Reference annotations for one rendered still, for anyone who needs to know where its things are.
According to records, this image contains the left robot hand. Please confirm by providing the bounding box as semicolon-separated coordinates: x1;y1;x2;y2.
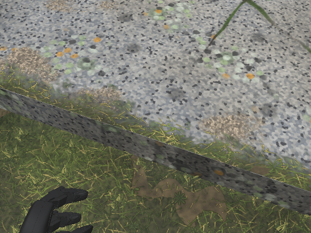
18;186;93;233

